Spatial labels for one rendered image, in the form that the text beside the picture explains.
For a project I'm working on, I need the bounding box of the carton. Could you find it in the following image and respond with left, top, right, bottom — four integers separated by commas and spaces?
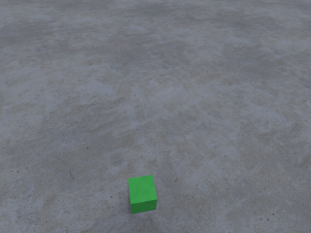
128, 175, 157, 214

